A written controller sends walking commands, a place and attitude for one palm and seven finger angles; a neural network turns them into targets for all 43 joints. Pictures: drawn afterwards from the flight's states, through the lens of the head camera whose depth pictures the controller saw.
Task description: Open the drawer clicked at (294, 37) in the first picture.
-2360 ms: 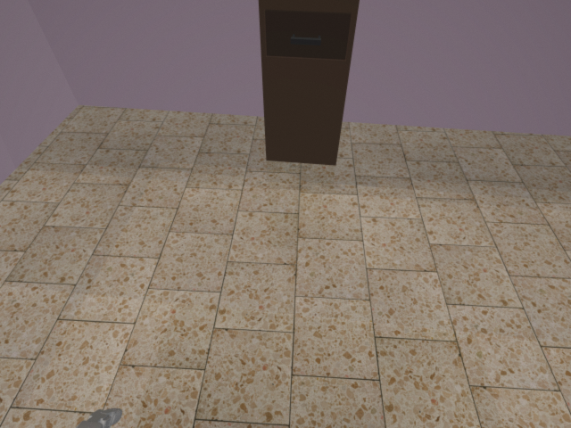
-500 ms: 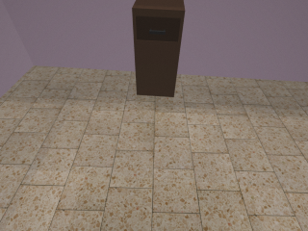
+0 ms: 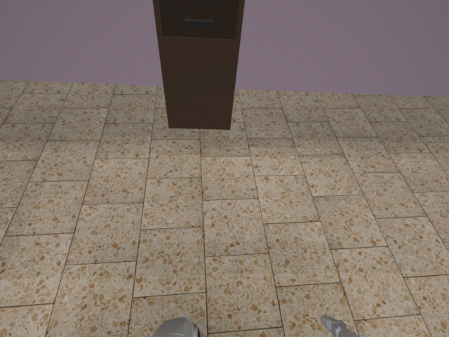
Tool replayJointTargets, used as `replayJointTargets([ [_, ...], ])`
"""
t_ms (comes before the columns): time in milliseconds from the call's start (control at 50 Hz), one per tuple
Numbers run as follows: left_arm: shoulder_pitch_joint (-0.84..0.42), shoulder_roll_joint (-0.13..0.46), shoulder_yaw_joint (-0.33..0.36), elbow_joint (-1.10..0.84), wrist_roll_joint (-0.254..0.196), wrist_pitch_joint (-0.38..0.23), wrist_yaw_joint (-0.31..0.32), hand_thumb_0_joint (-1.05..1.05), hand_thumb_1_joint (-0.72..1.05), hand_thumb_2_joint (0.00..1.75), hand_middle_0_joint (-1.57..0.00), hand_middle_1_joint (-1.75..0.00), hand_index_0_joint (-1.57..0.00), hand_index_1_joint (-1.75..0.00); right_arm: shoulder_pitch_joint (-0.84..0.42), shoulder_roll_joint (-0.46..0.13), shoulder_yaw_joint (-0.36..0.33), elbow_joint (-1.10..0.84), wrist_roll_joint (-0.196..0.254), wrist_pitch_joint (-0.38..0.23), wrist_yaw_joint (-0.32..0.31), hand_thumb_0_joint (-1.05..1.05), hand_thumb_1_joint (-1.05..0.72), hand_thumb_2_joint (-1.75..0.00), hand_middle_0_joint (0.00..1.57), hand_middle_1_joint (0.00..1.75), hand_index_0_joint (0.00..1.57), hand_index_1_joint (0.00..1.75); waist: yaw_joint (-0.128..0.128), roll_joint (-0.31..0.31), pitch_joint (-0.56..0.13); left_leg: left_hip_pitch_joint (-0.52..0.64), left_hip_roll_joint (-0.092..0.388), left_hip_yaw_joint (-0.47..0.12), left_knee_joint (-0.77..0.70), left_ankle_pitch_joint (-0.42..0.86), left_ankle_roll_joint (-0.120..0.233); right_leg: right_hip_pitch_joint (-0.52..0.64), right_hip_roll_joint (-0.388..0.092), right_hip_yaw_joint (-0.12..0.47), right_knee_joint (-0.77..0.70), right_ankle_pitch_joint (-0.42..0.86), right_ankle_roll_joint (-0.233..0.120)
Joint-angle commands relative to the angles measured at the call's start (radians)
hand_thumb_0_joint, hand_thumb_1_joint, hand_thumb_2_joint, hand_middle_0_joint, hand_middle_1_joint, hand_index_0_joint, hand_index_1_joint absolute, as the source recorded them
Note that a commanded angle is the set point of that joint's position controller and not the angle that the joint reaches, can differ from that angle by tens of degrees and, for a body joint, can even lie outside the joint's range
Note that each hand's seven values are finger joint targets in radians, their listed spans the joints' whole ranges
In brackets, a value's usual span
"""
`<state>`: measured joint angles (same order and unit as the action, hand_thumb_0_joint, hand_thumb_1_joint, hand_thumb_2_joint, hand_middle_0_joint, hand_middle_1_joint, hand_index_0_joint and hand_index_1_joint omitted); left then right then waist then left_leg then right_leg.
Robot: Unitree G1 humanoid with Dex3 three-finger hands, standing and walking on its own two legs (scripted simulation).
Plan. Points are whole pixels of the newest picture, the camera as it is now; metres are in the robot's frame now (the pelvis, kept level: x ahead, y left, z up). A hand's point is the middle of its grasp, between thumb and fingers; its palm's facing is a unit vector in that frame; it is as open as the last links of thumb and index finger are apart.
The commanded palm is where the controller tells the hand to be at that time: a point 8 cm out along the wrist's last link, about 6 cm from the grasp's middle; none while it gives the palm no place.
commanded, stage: walk to a spot facing it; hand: left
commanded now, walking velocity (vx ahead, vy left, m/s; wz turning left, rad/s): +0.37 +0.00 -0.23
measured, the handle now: (198, 20) +1.32 +0.24 -0.06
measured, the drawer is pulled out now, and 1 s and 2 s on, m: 0.00 0.00 0.00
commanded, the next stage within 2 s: turn to face it in 1.06 s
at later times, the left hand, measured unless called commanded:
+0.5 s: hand (165, 246) +0.31 +0.16 -0.13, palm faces -0.22 -0.96 -0.16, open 7.4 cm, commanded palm none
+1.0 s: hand (188, 210) +0.42 +0.13 -0.16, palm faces -0.12 -0.98 -0.18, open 7.3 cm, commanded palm none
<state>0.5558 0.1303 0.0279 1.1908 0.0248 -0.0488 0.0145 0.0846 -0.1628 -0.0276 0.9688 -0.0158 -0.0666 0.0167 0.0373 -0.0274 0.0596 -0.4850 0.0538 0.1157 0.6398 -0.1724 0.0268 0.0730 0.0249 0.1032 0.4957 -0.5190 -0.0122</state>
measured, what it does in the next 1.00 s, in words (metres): walks ahead: right foot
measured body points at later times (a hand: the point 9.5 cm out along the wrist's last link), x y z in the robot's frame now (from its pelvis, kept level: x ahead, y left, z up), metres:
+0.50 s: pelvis +0.18 +0.01 +0.03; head +0.20 +0.01 +0.48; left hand +0.32 +0.21 -0.12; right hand +0.04 -0.18 -0.12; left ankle +0.11 +0.09 -0.71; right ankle +0.27 -0.16 -0.67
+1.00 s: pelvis +0.40 -0.05 +0.02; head +0.40 -0.04 +0.47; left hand +0.43 +0.18 -0.14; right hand +0.42 -0.31 -0.11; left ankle +0.52 +0.06 -0.69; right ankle +0.31 -0.15 -0.71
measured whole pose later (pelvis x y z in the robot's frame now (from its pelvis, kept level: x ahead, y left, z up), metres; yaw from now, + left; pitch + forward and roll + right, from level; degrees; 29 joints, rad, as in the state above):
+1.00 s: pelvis +0.40 -0.05 +0.02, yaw -10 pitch -1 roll -3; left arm 0.32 0.18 0.05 1.10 0.03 -0.06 0.00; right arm 0.21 -0.19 -0.07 1.02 -0.03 -0.03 0.02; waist 0.01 0.01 0.01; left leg -0.49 0.15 0.11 0.71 -0.21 -0.02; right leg -0.06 -0.02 -0.20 0.42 -0.34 0.00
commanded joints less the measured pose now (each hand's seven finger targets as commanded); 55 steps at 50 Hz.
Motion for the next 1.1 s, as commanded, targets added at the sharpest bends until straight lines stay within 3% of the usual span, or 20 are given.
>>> replayJointTargets([
  [0, 0.027, 0.092, 0.029, -0.107, -0.014, -0.026, 0.005, 0.0, 0.9, 0.9, -0.2, -0.3, -0.2, -0.3, 0.432, -0.277, -0.073, 0.085, -0.004, 0.003, -0.03, 0.0, -0.9, -0.9, 0.2, 0.3, 0.2, 0.3, -0.138, 0.283, -0.258, 0.649, 0.443, -0.675, -0.381, -0.188, 0.172, -0.605, 0.008, -0.028, 0.847, -0.024, -0.051],
  [20, -0.029, 0.091, 0.022, -0.124, -0.011, -0.018, 0.003, 0.0, 0.9, 0.9, -0.2, -0.3, -0.2, -0.3, 0.329, -0.236, -0.069, 0.056, -0.002, 0.006, -0.032, 0.0, -0.9, -0.9, 0.2, 0.3, 0.2, 0.3, -0.112, 0.202, -0.125, 0.496, 0.43, -0.635, -0.436, -0.344, 0.178, -0.656, -0.05, -0.036, 0.91, 0.042, -0.047],
  [60, -0.119, 0.076, 0.032, -0.128, 0.006, -0.004, -0.013, 0.0, 0.9, 0.9, -0.2, -0.3, -0.2, -0.3, 0.23, -0.113, -0.036, 0.042, -0.006, -0.008, -0.034, 0.0, -0.9, -0.9, 0.2, 0.3, 0.2, 0.3, -0.065, 0.099, 0.044, 0.251, 0.34, -0.425, -0.458, -0.287, 0.125, -0.66, -0.115, -0.052, 0.875, 0.179, -0.035],
  [140, -0.067, 0.032, 0.034, -0.129, 0.013, 0.041, -0.025, 0.0, 0.9, 0.9, -0.2, -0.3, -0.2, -0.3, 0.215, -0.07, -0.027, 0.059, -0.004, -0.031, -0.035, 0.0, -0.9, -0.9, 0.2, 0.3, 0.2, 0.3, 0.011, 0.11, 0.025, 0.127, 0.253, -0.159, -0.478, -0.163, 0.088, -0.59, -0.132, -0.078, 0.77, 0.269, -0.012],
  [340, -0.392, 0.072, 0.045, -0.255, 0.014, 0.054, -0.046, 0.0, 0.9, 0.9, -0.2, -0.3, -0.2, -0.3, 0.377, -0.098, -0.039, 0.107, -0.002, -0.04, -0.04, 0.0, -0.9, -0.9, 0.2, 0.3, 0.2, 0.3, -0.058, 0.056, 0.082, 0.408, 0.266, -0.063, -0.523, -0.017, 0.113, -0.815, -0.173, -0.124, 0.444, 0.423, 0.032],
  [500, -0.538, 0.053, 0.029, -0.29, 0.006, 0.028, -0.047, 0.0, 0.9, 0.9, -0.2, -0.3, -0.2, -0.3, 0.494, -0.108, -0.033, 0.171, -0.019, -0.021, -0.039, 0.0, -0.9, -0.9, 0.2, 0.3, 0.2, 0.3, -0.112, 0.137, 0.063, 0.55, 0.28, 0.051, -0.396, 0.318, 0.105, -0.673, -0.105, -0.237, 0.145, 0.3, -0.02],
  [540, -0.463, 0.066, 0.032, -0.264, 0.008, 0.016, -0.043, 0.0, 0.9, 0.9, -0.2, -0.3, -0.2, -0.3, 0.492, -0.108, -0.031, 0.176, -0.016, -0.017, -0.04, 0.0, -0.9, -0.9, 0.2, 0.3, 0.2, 0.3, -0.073, 0.131, 0.016, 0.547, 0.268, 0.09, -0.266, 0.546, 0.087, -0.525, -0.05, -0.282, 0.08, 0.261, -0.048],
  [580, -0.203, 0.131, 0.052, -0.176, 0.015, -0.005, -0.034, 0.0, 0.9, 0.9, -0.2, -0.3, -0.2, -0.3, 0.455, -0.113, -0.031, 0.169, -0.002, -0.017, -0.034, 0.0, -0.9, -0.9, 0.2, 0.3, 0.2, 0.3, 0.048, 0.089, -0.149, 0.379, 0.219, 0.143, 0.072, 0.575, 0.025, -0.1, -0.058, -0.245, 0.0, 0.374, -0.093],
  [600, -0.06, 0.239, 0.083, -0.137, 0.015, -0.016, -0.02, 0.0, 0.9, 0.9, -0.2, -0.3, -0.2, -0.3, 0.46, -0.065, -0.023, 0.141, 0.011, -0.023, -0.024, 0.0, -0.9, -0.9, 0.2, 0.3, 0.2, 0.3, 0.097, -0.116, -0.279, 0.092, 0.126, 0.192, 0.361, 0.182, -0.022, 0.194, -0.307, 0.058, -0.027, 0.41, -0.178],
  [620, 0.009, 0.306, 0.095, -0.115, -0.007, -0.015, -0.009, 0.0, 0.9, 0.9, -0.2, -0.3, -0.2, -0.3, 0.431, -0.048, -0.017, 0.104, 0.016, -0.02, -0.027, 0.0, -0.9, -0.9, 0.2, 0.3, 0.2, 0.3, 0.087, -0.192, -0.325, -0.113, 0.004, 0.093, 0.639, -0.39, -0.049, 0.293, -0.489, 0.382, -0.127, 0.579, -0.279],
  [640, -0.044, 0.296, 0.096, -0.119, -0.015, -0.008, -0.002, 0.0, 0.9, 0.9, -0.2, -0.3, -0.2, -0.3, 0.361, -0.068, -0.027, 0.102, 0.015, -0.016, -0.03, 0.0, -0.9, -0.9, 0.2, 0.3, 0.2, 0.3, 0.085, -0.078, -0.265, -0.155, 0.052, -0.031, 0.722, -0.351, -0.022, 0.209, -0.479, 0.307, -0.157, 0.541, -0.287],
  [680, -0.18, 0.212, 0.068, -0.144, -0.013, -0.011, -0.001, 0.0, 0.9, 0.9, -0.2, -0.3, -0.2, -0.3, 0.288, -0.028, -0.032, 0.09, 0.008, -0.004, -0.026, 0.0, -0.9, -0.9, 0.2, 0.3, 0.2, 0.3, 0.028, 0.011, -0.085, -0.162, 0.119, -0.075, 0.698, -0.211, -0.025, -0.069, -0.415, 0.159, -0.218, 0.435, -0.203],
  [760, -0.251, 0.104, 0.045, -0.154, 0.006, -0.033, 0.005, 0.0, 0.9, 0.9, -0.2, -0.3, -0.2, -0.3, 0.376, 0.027, -0.035, 0.114, -0.012, 0.038, -0.019, 0.0, -0.9, -0.9, 0.2, 0.3, 0.2, 0.3, -0.073, -0.033, 0.008, -0.048, 0.135, -0.06, 0.519, -0.121, -0.049, -0.33, -0.324, -0.074, -0.296, 0.406, -0.137],
  [820, -0.272, 0.124, 0.038, -0.152, 0.005, -0.037, 0.002, 0.0, 0.9, 0.9, -0.2, -0.3, -0.2, -0.3, 0.322, 0.025, -0.037, 0.079, -0.008, 0.044, -0.004, 0.0, -0.9, -0.9, 0.2, 0.3, 0.2, 0.3, -0.083, -0.102, 0.035, -0.039, 0.136, -0.049, 0.349, -0.056, -0.059, -0.36, -0.301, -0.127, -0.331, 0.335, -0.134],
  [940, -0.219, 0.182, 0.047, -0.134, 0.006, -0.031, -0.004, 0.0, 0.9, 0.9, -0.2, -0.3, -0.2, -0.3, 0.154, -0.024, -0.037, 0.007, -0.006, 0.019, 0.018, 0.0, -0.9, -0.9, 0.2, 0.3, 0.2, 0.3, -0.036, -0.084, 0.062, 0.05, 0.09, 0.012, 0.048, -0.03, -0.042, -0.293, -0.316, -0.125, -0.275, 0.283, -0.119],
  [1000, -0.205, 0.186, 0.047, -0.127, -0.001, -0.022, -0.006, 0.0, 0.9, 0.9, -0.2, -0.3, -0.2, -0.3, 0.269, -0.08, -0.047, 0.04, -0.015, 0.006, 0.008, 0.0, -0.9, -0.9, 0.2, 0.3, 0.2, 0.3, -0.1, 0.035, 0.007, 0.319, 0.031, 0.058, -0.099, -0.01, -0.029, -0.331, -0.256, -0.191, -0.039, 0.44, -0.083],
  [1020, -0.181, 0.146, 0.042, -0.134, -0.004, -0.018, -0.01, 0.0, 0.9, 0.9, -0.2, -0.3, -0.2, -0.3, 0.402, -0.166, -0.065, 0.075, -0.023, -0.001, -0.002, 0.0, -0.9, -0.9, 0.2, 0.3, 0.2, 0.3, -0.145, 0.213, -0.078, 0.5, 0.136, -0.115, -0.181, -0.051, 0.012, -0.429, -0.167, -0.247, 0.219, 0.393, -0.038],
  [1040, -0.172, 0.091, 0.031, -0.162, -0.017, -0.016, -0.019, 0.0, 0.9, 0.9, -0.2, -0.3, -0.2, -0.3, 0.503, -0.277, -0.091, 0.091, -0.028, -0.003, -0.014, 0.0, -0.9, -0.9, 0.2, 0.3, 0.2, 0.3, -0.162, 0.457, -0.136, 0.618, 0.387, -0.455, -0.333, -0.03, 0.108, -0.628, -0.04, -0.3, 0.539, -0.023, 0.01],
  [1060, -0.239, 0.124, 0.032, -0.193, -0.007, -0.014, -0.015, 0.0, 0.9, 0.9, -0.2, -0.3, -0.2, -0.3, 0.498, -0.273, -0.08, 0.093, -0.02, 0.008, -0.022, 0.0, -0.9, -0.9, 0.2, 0.3, 0.2, 0.3, -0.166, 0.349, -0.11, 0.568, 0.434, -0.512, -0.395, -0.082, 0.157, -0.681, -0.057, -0.18, 0.703, -0.079, -0.008],
  [1080, -0.265, 0.118, 0.034, -0.185, -0.004, -0.012, -0.014, 0.0, 0.9, 0.9, -0.2, -0.3, -0.2, -0.3, 0.422, -0.225, -0.069, 0.084, -0.018, 0.005, -0.028, 0.0, -0.9, -0.9, 0.2, 0.3, 0.2, 0.3, -0.142, 0.278, -0.075, 0.501, 0.403, -0.438, -0.403, -0.083, 0.142, -0.713, -0.103, -0.143, 0.771, -0.01, -0.014],
])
